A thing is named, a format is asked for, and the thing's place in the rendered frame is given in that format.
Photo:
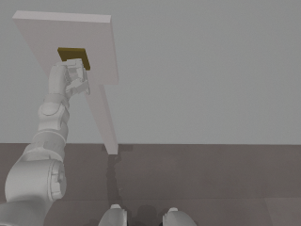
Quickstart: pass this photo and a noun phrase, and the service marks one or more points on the robot shin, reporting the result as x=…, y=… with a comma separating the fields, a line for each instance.
x=115, y=206
x=173, y=209

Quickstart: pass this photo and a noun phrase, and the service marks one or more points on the robot left shin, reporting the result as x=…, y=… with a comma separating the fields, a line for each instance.
x=115, y=206

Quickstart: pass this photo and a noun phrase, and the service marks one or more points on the button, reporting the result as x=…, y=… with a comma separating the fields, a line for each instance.
x=74, y=53

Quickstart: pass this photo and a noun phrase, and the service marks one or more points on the robot left upper arm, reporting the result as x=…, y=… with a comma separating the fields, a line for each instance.
x=33, y=186

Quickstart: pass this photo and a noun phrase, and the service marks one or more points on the robot left forearm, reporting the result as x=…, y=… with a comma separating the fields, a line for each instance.
x=50, y=138

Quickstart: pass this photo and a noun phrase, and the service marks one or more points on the panel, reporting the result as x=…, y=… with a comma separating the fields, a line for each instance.
x=45, y=32

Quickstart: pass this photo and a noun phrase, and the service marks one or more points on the robot right shin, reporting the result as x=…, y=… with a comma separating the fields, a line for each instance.
x=173, y=209

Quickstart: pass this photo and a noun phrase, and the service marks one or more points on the left robot hand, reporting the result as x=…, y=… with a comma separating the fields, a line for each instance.
x=60, y=82

